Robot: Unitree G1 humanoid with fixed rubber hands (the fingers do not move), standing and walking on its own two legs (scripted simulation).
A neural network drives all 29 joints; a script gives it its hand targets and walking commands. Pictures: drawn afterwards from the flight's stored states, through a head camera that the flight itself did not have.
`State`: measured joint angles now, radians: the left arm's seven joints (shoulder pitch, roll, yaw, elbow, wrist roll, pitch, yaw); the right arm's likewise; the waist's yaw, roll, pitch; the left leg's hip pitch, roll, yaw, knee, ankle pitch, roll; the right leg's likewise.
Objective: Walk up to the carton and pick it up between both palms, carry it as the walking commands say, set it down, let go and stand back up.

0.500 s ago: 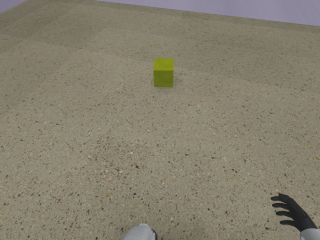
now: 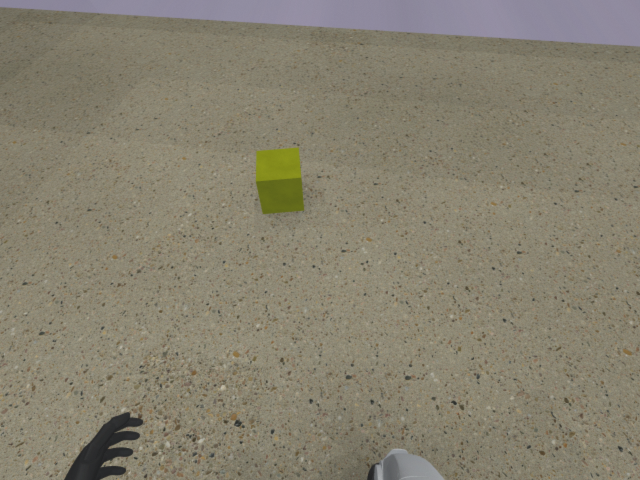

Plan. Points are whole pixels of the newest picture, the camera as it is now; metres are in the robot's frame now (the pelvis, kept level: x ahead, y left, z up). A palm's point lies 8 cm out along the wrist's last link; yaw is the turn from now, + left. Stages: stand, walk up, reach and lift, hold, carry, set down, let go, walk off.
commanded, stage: walk up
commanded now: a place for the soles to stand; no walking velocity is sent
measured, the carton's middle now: (280, 181) +1.30 +0.17 -0.65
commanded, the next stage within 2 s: none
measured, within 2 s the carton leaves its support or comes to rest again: neither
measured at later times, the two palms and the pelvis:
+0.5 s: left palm (26, 406) +0.24 +0.43 -0.08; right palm (452, 276) +0.40 -0.19 -0.04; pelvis +0.23 +0.10 +0.01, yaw +4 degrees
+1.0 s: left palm (86, 214) +0.56 +0.43 -0.03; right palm (432, 236) +0.52 -0.19 -0.08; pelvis +0.45 +0.12 +0.01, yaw +1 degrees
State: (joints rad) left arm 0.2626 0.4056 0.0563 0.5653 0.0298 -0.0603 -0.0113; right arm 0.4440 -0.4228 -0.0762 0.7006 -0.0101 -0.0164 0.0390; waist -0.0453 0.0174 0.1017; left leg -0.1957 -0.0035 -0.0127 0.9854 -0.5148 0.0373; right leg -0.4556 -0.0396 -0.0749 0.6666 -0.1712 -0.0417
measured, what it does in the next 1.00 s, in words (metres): walks ahead: left foot, then right foot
